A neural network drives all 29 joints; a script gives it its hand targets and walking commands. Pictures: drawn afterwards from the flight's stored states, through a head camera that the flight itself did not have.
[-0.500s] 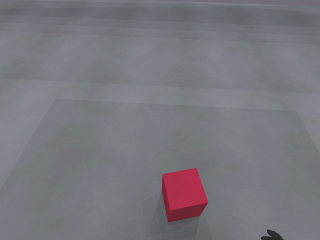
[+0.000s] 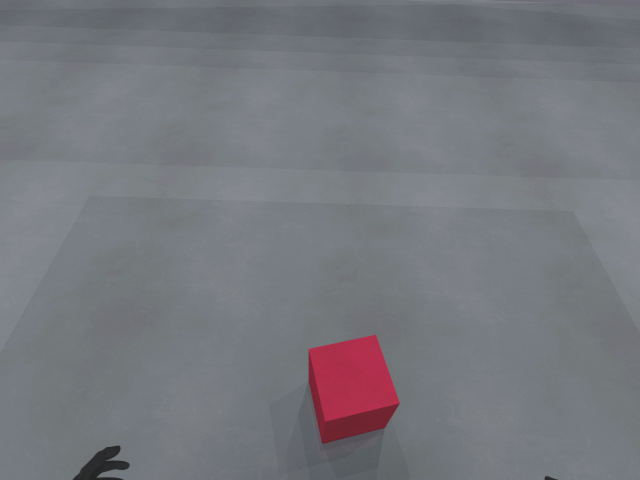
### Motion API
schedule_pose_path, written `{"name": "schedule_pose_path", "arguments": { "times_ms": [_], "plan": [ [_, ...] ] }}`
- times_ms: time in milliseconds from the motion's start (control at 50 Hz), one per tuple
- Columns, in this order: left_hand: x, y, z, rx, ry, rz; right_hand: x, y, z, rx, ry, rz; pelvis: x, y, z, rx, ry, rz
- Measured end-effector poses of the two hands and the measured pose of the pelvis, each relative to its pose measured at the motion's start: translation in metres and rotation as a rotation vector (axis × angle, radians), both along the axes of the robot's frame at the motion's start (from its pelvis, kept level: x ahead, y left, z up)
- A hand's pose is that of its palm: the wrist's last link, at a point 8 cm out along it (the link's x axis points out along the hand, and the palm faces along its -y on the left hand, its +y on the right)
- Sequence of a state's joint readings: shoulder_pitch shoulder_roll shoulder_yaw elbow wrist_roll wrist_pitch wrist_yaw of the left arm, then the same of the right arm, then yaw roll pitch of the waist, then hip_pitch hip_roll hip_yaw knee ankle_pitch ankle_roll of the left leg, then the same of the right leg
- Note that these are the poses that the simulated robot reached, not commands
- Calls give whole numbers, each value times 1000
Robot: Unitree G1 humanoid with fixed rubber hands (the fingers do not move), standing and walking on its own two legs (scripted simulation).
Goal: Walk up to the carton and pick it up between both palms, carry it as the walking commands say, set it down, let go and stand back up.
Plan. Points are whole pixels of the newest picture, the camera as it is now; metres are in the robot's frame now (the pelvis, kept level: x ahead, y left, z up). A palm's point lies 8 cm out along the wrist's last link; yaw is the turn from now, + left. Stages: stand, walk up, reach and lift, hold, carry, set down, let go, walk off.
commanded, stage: walk up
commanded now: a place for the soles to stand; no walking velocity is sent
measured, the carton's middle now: (348, 390) +0.44 -0.08 -0.66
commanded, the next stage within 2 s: none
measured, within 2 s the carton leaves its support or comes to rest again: neither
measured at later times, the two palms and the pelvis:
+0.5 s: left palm out of the picture +0.10 +0.16 -0.14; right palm out of the picture +0.07 -0.54 -0.09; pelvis +0.01 -0.17 -0.04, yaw +9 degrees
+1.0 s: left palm out of the picture -0.03 +0.01 -0.12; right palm out of the picture +0.23 -0.61 -0.14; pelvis +0.04 -0.32 -0.04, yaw +17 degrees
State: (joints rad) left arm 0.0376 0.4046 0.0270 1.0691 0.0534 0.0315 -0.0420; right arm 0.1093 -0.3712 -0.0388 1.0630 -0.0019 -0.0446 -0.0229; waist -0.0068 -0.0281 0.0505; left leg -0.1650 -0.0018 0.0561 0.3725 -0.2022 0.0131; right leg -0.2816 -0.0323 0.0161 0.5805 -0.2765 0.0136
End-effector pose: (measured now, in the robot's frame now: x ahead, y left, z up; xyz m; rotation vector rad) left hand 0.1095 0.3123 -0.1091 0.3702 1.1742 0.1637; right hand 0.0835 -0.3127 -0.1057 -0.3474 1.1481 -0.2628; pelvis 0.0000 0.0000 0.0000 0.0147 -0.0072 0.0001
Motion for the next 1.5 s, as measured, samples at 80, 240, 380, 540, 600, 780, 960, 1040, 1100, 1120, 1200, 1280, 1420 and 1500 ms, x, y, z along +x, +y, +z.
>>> {"name": "schedule_pose_path", "arguments": {
  "times_ms": [80,240,380,540,600,780,960,1040,1100,1120,1200,1280,1420,1500],
  "plan": [
    [12,-2,3,2,-49,8,-39,-41,10,-116,101,-12,-2,-21,-3,-1,8,24],
    [23,-53,-10,1,-64,-2,-74,-150,30,-289,170,-2,-1,-82,-21,-3,13,37],
    [12,-131,-23,-44,-128,29,-45,-212,18,-306,152,61,-2,-139,-33,-17,-2,95],
    [-19,-163,-37,-38,-141,138,-13,-232,13,-288,101,197,6,-182,-43,1,-18,174],
    [-33,-180,-39,-36,-100,168,-2,-246,19,-279,77,224,8,-207,-38,-6,-22,177],
    [-87,-250,-46,33,-29,283,68,-323,-5,-242,13,327,21,-291,-55,-29,-9,211],
    [-129,-305,-19,83,6,380,137,-309,-32,-73,-26,411,34,-319,-43,9,-17,283],
    [-142,-300,-6,137,26,398,156,-288,-37,-18,-6,469,36,-321,-38,11,-2,310],
    [-154,-290,0,170,43,414,169,-272,-37,0,-8,505,36,-318,-37,11,7,336],
    [-157,-286,1,177,47,420,173,-267,-36,3,-11,516,35,-315,-36,10,9,345],
    [-167,-270,0,185,49,446,182,-247,-32,-3,-39,554,30,-303,-37,17,-2,366],
    [-157,-265,3,170,10,450,179,-236,-23,11,-65,543,29,-297,-31,-16,-21,387],
    [-147,-268,-9,153,-57,416,175,-232,-23,17,-78,507,26,-296,-37,-28,-32,394],
    [-150,-261,-16,124,-55,417,161,-230,-22,6,-57,501,18,-283,-37,-25,-35,404]
  ]
}}
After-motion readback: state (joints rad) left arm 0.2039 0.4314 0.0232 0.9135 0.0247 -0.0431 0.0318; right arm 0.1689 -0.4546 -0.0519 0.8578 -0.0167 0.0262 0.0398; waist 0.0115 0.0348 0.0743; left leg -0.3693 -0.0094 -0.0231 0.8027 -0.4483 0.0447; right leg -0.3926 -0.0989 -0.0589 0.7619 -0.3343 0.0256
